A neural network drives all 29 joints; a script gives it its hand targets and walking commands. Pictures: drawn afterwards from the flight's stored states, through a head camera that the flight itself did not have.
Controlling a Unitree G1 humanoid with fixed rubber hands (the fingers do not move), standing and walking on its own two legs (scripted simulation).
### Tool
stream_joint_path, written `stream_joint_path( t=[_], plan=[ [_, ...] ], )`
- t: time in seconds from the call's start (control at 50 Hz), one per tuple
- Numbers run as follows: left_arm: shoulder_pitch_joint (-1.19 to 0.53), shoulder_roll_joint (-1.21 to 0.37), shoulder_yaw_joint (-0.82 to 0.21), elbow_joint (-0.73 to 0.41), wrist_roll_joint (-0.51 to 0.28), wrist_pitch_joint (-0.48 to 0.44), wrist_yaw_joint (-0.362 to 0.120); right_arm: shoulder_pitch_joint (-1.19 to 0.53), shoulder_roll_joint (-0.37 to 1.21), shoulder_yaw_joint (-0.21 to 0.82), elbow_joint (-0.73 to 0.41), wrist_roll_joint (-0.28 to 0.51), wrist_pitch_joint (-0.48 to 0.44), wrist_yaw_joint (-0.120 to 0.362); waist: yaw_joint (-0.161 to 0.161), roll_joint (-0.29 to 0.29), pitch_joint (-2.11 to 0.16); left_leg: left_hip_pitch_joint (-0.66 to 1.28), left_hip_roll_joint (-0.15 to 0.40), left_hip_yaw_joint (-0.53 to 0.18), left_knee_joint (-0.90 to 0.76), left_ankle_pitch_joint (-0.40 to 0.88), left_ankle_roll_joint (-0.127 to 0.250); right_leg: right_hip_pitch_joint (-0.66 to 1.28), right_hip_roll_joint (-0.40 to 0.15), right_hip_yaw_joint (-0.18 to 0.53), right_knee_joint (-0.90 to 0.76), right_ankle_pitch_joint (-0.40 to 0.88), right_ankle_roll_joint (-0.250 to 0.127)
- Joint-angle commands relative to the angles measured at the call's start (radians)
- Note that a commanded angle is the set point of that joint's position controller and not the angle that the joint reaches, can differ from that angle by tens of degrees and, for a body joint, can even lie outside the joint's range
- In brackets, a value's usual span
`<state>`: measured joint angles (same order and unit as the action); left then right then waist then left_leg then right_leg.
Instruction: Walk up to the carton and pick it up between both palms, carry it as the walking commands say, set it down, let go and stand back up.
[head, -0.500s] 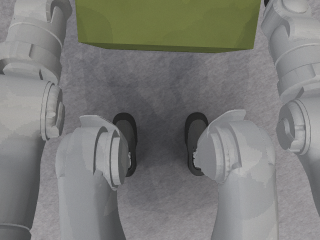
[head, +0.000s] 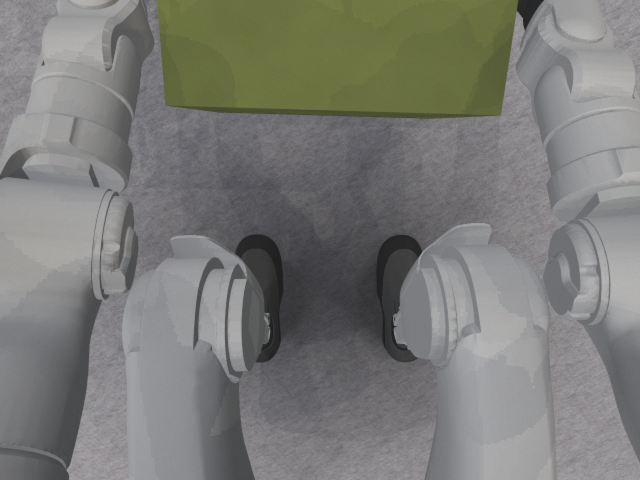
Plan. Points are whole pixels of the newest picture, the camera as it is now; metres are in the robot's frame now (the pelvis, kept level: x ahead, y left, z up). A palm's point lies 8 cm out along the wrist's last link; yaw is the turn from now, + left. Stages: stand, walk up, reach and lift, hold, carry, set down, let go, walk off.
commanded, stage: reach and lift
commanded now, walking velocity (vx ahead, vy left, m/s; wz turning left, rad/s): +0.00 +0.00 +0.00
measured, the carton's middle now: (332, 13) +0.54 +0.00 -0.24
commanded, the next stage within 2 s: none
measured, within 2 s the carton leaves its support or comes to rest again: neither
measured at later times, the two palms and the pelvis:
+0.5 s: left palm out of the picture +0.56 +0.19 -0.09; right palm out of the picture +0.53 -0.20 -0.09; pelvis +0.00 +0.00 +0.03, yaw +0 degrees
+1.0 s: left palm out of the picture +0.55 +0.19 -0.02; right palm out of the picture +0.52 -0.19 -0.02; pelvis +0.01 +0.00 +0.08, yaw +0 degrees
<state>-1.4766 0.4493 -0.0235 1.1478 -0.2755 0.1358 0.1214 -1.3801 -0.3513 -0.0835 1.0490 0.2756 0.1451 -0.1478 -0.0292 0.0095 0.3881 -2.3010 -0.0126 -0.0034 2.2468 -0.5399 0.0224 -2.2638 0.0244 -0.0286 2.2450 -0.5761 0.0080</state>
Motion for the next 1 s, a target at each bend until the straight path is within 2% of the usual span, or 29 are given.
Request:
stream_joint_path(
  t=[0.0,0.12,0.26,0.38,0.68,0.78,0.98],
  plan=[
    [-0.624,-0.890,-0.220,-0.373,-0.072,-0.036,-0.263,-0.755,0.794,0.254,-0.418,0.066,-0.054,0.244,-0.048,0.057,-1.537,0.765,-0.067,0.021,-0.138,0.402,-0.004,0.660,0.066,-0.046,-0.172,0.433,-0.013],
    [-0.600,-0.917,-0.177,-0.317,-0.036,-0.012,-0.278,-0.737,0.813,0.213,-0.389,0.020,-0.028,0.249,-0.055,0.060,-1.461,0.703,-0.070,0.029,-0.180,0.309,0.000,0.620,0.069,-0.054,-0.214,0.346,-0.015],
    [-0.558,-0.964,-0.107,-0.284,0.026,0.023,-0.306,-0.698,0.877,0.173,-0.371,-0.032,0.016,0.287,-0.033,0.056,-1.415,0.662,-0.077,0.037,-0.223,0.273,0.003,0.572,0.072,-0.057,-0.254,0.301,-0.012],
    [-0.537,-0.994,-0.079,-0.318,0.056,0.055,-0.320,-0.681,0.914,0.164,-0.404,-0.050,0.052,0.311,-0.019,0.045,-1.483,0.674,-0.081,0.043,-0.247,0.293,0.002,0.572,0.075,-0.058,-0.280,0.312,-0.009],
    [-0.465,-1.077,-0.140,-0.473,0.067,0.105,-0.328,-0.591,0.959,0.190,-0.515,-0.071,0.100,0.327,-0.045,0.071,-1.724,0.767,-0.100,0.049,-0.300,0.410,-0.017,0.652,0.088,-0.057,-0.335,0.438,-0.009],
    [-0.415,-1.101,-0.129,-0.471,0.099,0.123,-0.331,-0.542,0.979,0.187,-0.513,-0.091,0.118,0.340,-0.039,0.070,-1.710,0.762,-0.107,0.050,-0.352,0.408,-0.018,0.635,0.092,-0.058,-0.381,0.431,-0.007],
    [-0.376,-1.129,-0.073,-0.426,0.165,0.154,-0.349,-0.501,0.996,0.142,-0.479,-0.140,0.146,0.371,-0.036,0.068,-1.641,0.749,-0.109,0.048,-0.449,0.325,-0.015,0.594,0.091,-0.059,-0.474,0.343,-0.008]
  ],
)
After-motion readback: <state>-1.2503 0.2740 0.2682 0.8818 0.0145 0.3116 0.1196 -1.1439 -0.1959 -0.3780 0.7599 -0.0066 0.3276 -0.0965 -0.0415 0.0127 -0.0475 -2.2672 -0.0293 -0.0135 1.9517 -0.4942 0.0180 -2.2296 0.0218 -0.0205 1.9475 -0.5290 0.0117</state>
